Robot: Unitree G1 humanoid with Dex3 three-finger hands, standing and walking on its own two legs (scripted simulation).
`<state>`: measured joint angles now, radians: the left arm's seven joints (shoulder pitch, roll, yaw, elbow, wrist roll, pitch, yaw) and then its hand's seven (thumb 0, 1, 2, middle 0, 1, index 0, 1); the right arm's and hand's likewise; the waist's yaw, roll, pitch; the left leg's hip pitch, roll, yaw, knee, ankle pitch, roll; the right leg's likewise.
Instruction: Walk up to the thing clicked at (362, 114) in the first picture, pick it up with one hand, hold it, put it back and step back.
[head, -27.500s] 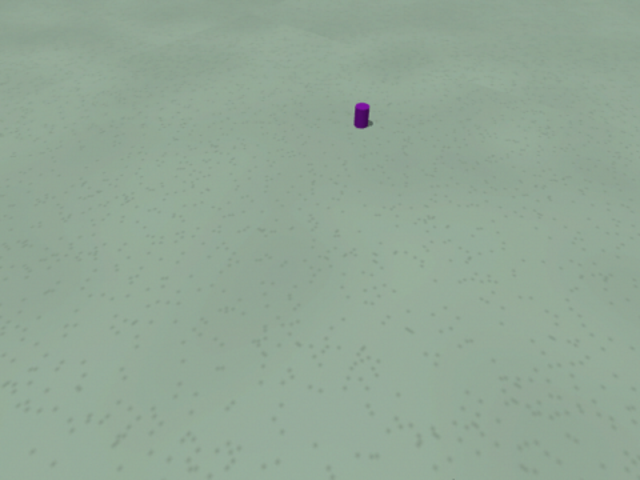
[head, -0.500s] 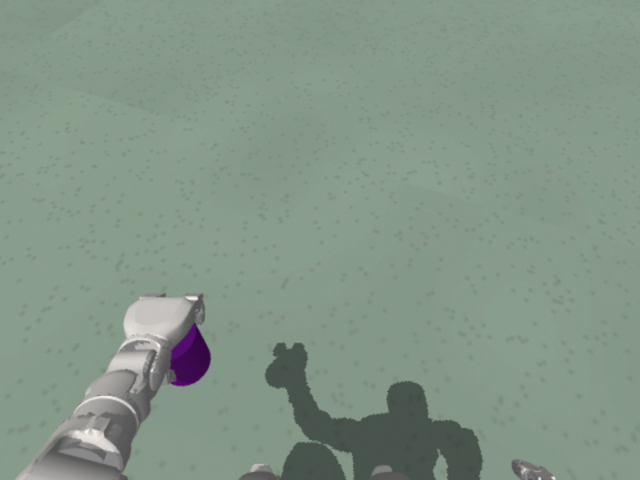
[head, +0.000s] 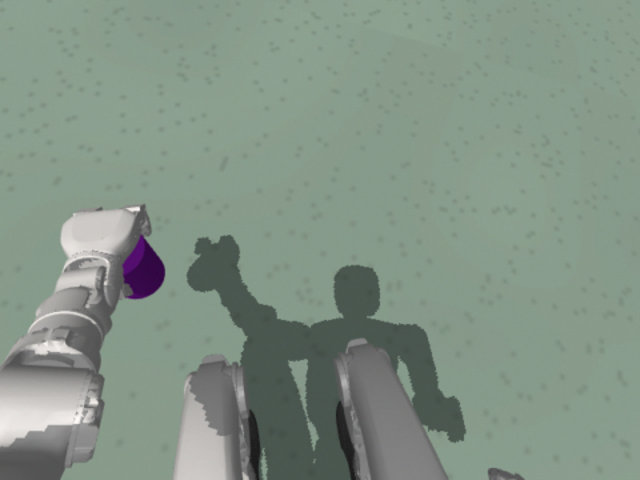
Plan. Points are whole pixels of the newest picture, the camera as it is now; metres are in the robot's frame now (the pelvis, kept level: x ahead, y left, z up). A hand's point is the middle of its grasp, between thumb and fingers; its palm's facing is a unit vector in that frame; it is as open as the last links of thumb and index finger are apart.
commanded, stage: crouch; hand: left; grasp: from above
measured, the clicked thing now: (127, 263) +0.45 +0.24 -0.18
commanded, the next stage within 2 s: lower in 1.00 s
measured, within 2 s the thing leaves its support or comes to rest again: rests again in 1.90 s
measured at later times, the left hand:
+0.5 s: hand (141, 266) +0.47 +0.24 -0.26, palm faces -0.45 -0.03 -0.89, open 10.6 cm
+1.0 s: hand (152, 267) +0.49 +0.24 -0.31, palm faces -0.45 -0.03 -0.89, open 10.6 cm
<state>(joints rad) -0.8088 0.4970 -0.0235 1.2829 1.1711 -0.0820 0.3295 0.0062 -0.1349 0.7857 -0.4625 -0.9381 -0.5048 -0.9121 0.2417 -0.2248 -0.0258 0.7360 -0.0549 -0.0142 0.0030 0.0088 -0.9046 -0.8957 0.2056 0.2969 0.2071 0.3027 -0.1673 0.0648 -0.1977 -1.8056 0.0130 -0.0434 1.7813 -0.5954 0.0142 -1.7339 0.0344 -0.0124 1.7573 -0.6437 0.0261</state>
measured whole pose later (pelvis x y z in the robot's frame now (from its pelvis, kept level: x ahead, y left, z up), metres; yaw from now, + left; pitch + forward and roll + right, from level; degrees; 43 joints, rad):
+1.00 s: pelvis -0.01 -0.01 -0.15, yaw -5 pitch +36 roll -8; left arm -1.03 0.74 0.07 1.46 1.23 -0.15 0.35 0.01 -0.15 0.79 -0.49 -0.91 -0.54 -0.88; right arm 0.19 -0.26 0.08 0.73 -0.12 -0.03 0.10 0.00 -0.92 -0.90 0.20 0.30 0.21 0.30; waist -0.26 0.00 -0.06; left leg -2.26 0.03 -0.13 2.28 -0.66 -0.01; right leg -2.17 0.07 -0.09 2.22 -0.70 0.02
